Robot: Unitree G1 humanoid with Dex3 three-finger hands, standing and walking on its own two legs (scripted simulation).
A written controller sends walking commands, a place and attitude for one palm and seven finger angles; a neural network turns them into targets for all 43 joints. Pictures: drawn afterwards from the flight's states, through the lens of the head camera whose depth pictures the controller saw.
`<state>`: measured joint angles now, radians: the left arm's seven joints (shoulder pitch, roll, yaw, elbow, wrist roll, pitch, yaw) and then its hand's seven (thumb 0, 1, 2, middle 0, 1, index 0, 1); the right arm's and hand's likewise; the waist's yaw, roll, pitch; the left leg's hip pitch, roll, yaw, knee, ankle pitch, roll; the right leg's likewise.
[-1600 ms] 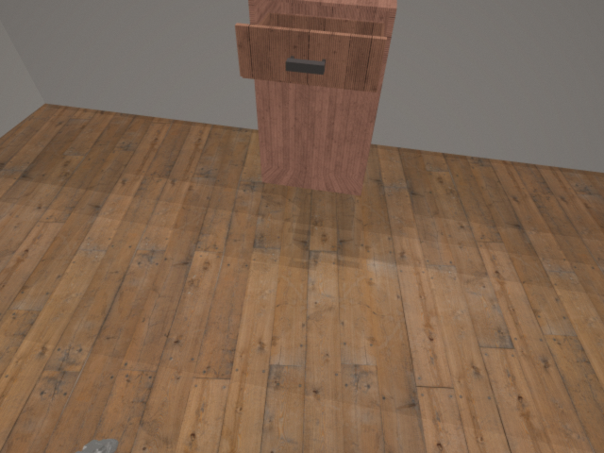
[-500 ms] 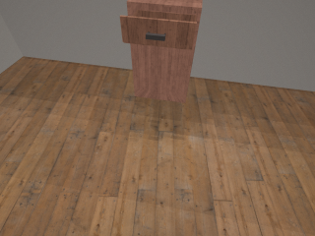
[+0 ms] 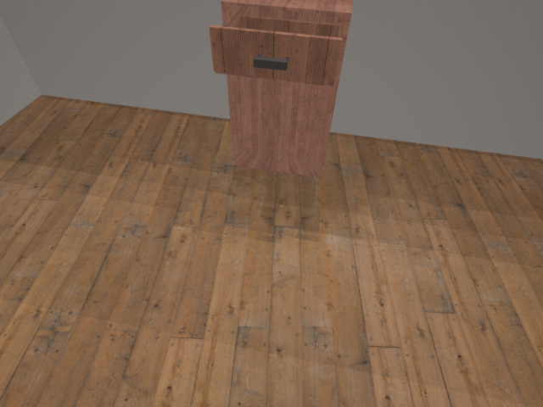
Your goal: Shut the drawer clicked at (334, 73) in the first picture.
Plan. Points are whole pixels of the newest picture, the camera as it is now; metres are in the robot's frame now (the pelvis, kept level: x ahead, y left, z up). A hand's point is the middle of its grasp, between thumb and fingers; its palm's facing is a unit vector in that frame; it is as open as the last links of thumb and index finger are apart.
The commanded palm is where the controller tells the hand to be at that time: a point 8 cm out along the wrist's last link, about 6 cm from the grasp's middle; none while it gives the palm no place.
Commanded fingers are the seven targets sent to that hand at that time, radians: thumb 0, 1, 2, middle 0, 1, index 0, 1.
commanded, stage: walk to a spot facing it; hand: left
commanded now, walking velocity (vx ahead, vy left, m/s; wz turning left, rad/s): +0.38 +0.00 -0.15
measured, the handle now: (271, 60) +1.20 +0.07 -0.03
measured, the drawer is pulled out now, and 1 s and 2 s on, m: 0.23 0.23 0.23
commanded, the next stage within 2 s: take the last steps up to it in 1.16 s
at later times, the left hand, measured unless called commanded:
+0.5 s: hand (178, 384) +0.20 +0.18 -0.19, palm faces -0.14 -0.98 -0.17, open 7.3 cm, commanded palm none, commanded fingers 0.00 0.90 0.90 -0.20 -0.30 -0.20 -0.30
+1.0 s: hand (202, 325) +0.32 +0.16 -0.21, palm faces +0.01 -0.99 -0.13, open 7.3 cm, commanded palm none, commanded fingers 0.00 0.90 0.90 -0.20 -0.30 -0.20 -0.30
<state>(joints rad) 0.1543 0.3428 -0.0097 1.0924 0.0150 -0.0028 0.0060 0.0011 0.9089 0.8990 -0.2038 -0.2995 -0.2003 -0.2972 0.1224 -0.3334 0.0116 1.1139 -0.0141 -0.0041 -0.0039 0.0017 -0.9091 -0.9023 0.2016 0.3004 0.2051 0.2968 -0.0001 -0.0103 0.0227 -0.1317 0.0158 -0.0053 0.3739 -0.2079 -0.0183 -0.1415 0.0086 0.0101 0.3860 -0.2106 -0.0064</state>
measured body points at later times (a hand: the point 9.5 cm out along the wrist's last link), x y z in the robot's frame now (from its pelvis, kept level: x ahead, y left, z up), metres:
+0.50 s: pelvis +0.13 +0.00 -0.01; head +0.16 +0.01 +0.44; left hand +0.21 +0.23 -0.17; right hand -0.05 -0.17 -0.14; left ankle +0.00 +0.13 -0.75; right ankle +0.22 -0.13 -0.71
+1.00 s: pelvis +0.33 -0.01 -0.02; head +0.32 +0.03 +0.43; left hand +0.32 +0.22 -0.19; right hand +0.41 -0.26 -0.14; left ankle +0.41 +0.08 -0.75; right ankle +0.27 -0.13 -0.75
